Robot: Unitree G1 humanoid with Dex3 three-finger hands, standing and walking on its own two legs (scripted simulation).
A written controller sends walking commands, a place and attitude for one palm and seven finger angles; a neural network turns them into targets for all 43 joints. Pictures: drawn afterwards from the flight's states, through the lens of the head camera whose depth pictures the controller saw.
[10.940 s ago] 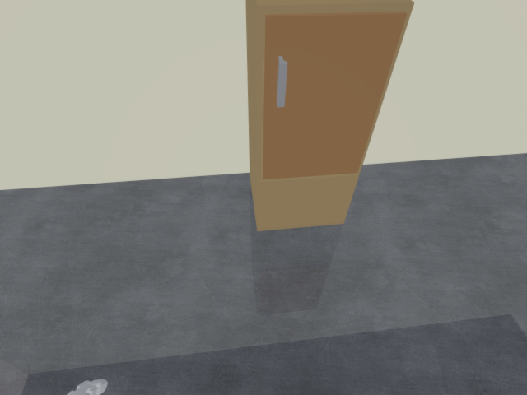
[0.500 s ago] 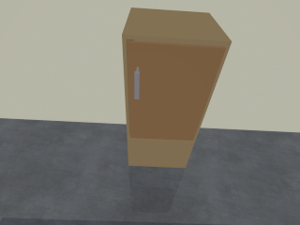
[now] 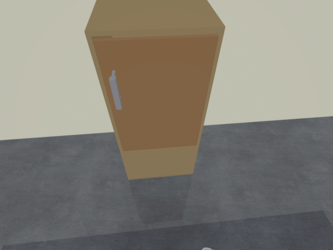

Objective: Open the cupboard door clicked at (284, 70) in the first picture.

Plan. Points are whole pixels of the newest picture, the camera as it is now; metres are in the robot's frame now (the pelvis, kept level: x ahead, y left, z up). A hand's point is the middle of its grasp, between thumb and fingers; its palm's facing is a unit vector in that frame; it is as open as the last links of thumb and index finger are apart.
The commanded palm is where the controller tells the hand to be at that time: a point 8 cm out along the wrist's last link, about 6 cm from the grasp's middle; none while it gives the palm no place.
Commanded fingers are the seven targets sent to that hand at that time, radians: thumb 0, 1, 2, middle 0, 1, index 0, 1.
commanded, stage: shuffle to correct the standing spot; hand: left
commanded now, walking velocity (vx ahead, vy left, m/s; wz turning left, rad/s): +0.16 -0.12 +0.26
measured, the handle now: (116, 90) +0.63 +0.17 +0.02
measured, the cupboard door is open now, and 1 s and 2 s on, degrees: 0 0 0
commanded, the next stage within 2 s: come to a stop and stand still in 0.26 s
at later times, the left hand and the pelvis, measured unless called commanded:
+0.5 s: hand out of the picture +0.07 +0.09 -0.19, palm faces +0.12 -0.99 -0.10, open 7.3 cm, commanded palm none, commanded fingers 0.00 0.90 0.90 -0.20 -0.30 -0.20 -0.30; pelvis +0.11 -0.06 -0.01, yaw +3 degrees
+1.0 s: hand out of the picture +0.12 +0.11 -0.18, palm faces +0.17 -0.96 -0.23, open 7.3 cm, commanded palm none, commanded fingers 0.00 0.90 0.90 -0.20 -0.30 -0.20 -0.30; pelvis +0.09 -0.08 -0.01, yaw +5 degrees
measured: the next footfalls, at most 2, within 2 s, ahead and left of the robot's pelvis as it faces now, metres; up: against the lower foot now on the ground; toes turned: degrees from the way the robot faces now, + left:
right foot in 0.06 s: +0.12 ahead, -0.16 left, +0.00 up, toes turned -6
left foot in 0.40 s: +0.16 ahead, +0.04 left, +0.00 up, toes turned +13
